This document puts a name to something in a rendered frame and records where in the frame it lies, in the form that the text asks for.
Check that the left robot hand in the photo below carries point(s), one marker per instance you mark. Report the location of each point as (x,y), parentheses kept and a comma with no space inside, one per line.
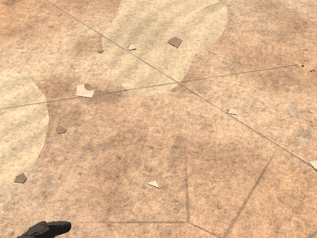
(47,229)

